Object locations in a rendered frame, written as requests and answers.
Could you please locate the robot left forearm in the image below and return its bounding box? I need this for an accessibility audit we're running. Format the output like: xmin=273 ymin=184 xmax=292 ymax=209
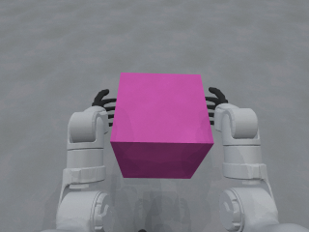
xmin=56 ymin=105 xmax=109 ymax=228

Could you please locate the carton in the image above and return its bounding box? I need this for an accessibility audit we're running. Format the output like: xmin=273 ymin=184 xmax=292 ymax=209
xmin=110 ymin=72 xmax=214 ymax=179

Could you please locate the robot right upper arm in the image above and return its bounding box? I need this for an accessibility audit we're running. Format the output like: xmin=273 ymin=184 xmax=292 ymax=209
xmin=219 ymin=187 xmax=309 ymax=232

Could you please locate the robot left hand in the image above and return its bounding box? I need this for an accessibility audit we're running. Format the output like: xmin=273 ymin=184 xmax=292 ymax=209
xmin=92 ymin=89 xmax=117 ymax=127

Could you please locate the robot left upper arm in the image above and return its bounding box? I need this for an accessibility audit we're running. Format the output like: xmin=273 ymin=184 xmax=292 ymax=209
xmin=41 ymin=190 xmax=113 ymax=232

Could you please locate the robot right hand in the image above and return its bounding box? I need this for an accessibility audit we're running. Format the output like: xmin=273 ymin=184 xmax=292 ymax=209
xmin=205 ymin=87 xmax=228 ymax=125

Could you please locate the robot right forearm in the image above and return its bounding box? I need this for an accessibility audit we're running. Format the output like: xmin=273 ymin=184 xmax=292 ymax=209
xmin=213 ymin=102 xmax=279 ymax=220

